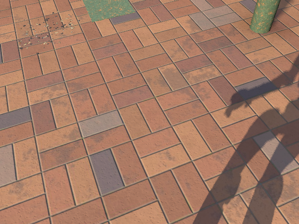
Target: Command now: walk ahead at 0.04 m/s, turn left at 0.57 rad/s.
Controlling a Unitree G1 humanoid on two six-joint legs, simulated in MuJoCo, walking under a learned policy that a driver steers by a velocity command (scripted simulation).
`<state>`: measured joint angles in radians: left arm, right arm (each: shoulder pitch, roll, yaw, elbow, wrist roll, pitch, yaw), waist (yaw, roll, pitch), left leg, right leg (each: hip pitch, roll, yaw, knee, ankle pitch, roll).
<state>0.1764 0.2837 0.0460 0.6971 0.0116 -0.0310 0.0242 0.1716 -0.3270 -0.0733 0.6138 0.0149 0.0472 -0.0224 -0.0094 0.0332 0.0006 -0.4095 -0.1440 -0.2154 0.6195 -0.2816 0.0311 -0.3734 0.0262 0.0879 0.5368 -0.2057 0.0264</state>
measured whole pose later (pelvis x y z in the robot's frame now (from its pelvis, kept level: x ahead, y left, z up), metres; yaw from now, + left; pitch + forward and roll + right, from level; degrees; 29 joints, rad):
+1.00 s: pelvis +0.01 +0.01 +0.01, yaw +33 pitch +1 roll +1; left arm 0.21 0.26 0.06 0.72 0.00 -0.02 0.02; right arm 0.21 -0.34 -0.09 0.64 0.01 0.03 -0.02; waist 0.02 0.04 0.00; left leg -0.48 -0.07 -0.11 1.03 -0.41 -0.05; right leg -0.22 0.01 0.04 0.43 -0.24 -0.03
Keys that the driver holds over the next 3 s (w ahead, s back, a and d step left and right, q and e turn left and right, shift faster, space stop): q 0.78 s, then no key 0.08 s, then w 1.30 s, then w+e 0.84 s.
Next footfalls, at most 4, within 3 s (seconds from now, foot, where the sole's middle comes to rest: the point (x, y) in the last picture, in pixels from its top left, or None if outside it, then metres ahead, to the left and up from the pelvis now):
0.38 left None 0.01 0.13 -0.77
0.84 right None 0.10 -0.07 -0.77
1.22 left None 0.00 0.18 -0.77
1.68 right None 0.42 0.18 -0.77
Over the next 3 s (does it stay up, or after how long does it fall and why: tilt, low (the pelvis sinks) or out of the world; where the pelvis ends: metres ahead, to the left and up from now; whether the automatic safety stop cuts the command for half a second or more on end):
stays up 0.85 0.49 0.02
